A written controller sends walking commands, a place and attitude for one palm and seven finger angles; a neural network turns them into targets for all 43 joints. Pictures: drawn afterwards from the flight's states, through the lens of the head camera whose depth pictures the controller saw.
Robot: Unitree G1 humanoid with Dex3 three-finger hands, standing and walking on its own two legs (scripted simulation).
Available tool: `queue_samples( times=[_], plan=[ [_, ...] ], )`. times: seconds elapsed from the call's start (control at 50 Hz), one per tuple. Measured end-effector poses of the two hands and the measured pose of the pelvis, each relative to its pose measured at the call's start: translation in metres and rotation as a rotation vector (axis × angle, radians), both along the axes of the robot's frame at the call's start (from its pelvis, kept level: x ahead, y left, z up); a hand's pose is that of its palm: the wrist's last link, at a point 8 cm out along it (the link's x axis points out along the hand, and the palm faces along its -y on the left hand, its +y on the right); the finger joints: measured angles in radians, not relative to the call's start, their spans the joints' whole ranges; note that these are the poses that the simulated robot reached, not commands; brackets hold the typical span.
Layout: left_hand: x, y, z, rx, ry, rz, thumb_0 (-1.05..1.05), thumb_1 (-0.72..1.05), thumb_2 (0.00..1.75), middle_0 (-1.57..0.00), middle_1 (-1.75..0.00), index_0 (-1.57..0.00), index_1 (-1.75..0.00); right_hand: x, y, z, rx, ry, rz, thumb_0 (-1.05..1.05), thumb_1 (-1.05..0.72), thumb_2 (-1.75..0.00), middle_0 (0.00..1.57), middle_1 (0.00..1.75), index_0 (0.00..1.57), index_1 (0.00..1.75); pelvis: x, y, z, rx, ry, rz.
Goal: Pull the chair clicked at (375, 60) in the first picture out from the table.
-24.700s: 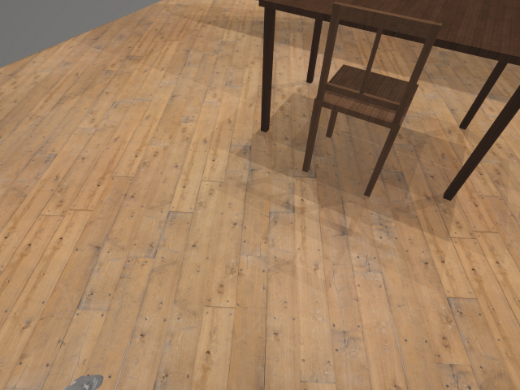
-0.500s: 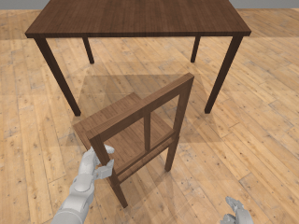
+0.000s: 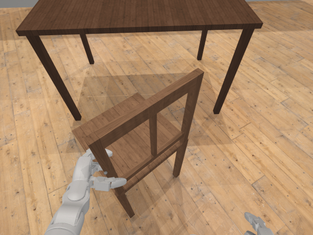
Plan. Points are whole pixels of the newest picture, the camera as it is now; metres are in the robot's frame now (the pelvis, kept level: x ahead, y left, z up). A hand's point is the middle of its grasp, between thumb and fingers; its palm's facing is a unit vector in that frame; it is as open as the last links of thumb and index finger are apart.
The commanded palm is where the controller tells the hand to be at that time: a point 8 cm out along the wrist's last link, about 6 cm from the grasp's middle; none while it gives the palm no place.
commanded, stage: open the thumb and straighten the fingers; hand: left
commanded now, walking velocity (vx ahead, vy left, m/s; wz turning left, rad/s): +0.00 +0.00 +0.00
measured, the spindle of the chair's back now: (153, 136) +0.43 +0.01 -0.07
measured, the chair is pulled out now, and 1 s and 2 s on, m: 0.45 0.45 0.45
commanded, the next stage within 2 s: draw the fingers out of the gap in 0.40 s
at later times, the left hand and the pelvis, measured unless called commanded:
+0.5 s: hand (100, 175) +0.29 +0.16 -0.05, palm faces +0.03 -0.98 -0.21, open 17.3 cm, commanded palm +0.26 +0.21 -0.03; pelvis +0.01 +0.00 -0.01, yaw +1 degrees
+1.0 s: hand (96, 210) +0.20 +0.16 -0.05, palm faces +0.03 -0.98 -0.21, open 17.5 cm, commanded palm +0.17 +0.21 -0.03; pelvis +0.00 +0.00 -0.02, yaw +2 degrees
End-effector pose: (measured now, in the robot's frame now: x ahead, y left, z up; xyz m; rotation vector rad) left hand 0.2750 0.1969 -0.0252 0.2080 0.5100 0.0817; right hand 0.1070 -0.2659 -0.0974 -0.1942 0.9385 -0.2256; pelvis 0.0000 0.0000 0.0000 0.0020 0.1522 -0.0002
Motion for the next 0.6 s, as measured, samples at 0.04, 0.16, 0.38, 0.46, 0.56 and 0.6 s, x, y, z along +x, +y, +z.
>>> queue_samples(
  times=[0.04,0.16,0.38,0.46,0.56,0.6],
  plan=[
    [0.0,0.003,-0.001,-0.002,0.011,0.004,0.0,-0.24,0.35,-0.35,-1.21,-0.44,-1.26,0.002,0.002,-0.002,-0.002,-0.008,-0.001,0.01,-0.9,-0.9,0.2,0.3,0.2,0.3,0.001,0.001,-0.002,0.0,0.007,0.0],
    [0.001,0.004,-0.001,-0.009,0.014,-0.001,-0.01,-0.44,0.25,-0.3,-0.92,-0.32,-0.94,0.011,0.01,-0.007,0.004,-0.035,0.013,0.01,-0.9,-0.9,0.2,0.3,0.2,0.3,0.003,0.004,-0.007,-0.003,0.022,0.004],
    [-0.003,0.016,-0.004,-0.006,0.029,0.02,-0.01,-0.53,0.21,-0.09,-0.24,-0.09,-0.25,0.027,0.019,-0.008,0.008,-0.063,0.042,0.01,-0.9,-0.9,0.21,0.3,0.2,0.3,0.007,0.003,-0.011,-0.007,0.04,0.012],
    [-0.006,0.016,-0.004,-0.007,0.028,0.012,-0.01,-0.53,0.2,-0.04,-0.12,-0.04,-0.12,0.031,0.017,-0.008,-0.003,-0.07,0.051,0.01,-0.9,-0.9,0.21,0.3,0.2,0.3,0.008,0.003,-0.013,-0.01,0.043,0.019],
    [-0.009,0.015,-0.008,-0.013,0.038,0.01,-0.01,-0.53,0.2,-0.02,-0.04,-0.02,-0.04,0.034,0.014,-0.006,-0.015,-0.077,0.051,0.01,-0.9,-0.9,0.21,0.3,0.2,0.3,0.009,0.002,-0.014,-0.01,0.048,0.017],
    [-0.015,0.016,-0.008,-0.013,0.041,0.011,-0.01,-0.53,0.2,-0.02,-0.03,-0.01,-0.03,0.035,0.013,-0.005,-0.015,-0.087,0.044,0.01,-0.9,-0.9,0.21,0.3,0.2,0.3,0.01,0.002,-0.014,-0.009,0.05,0.014]
  ],
)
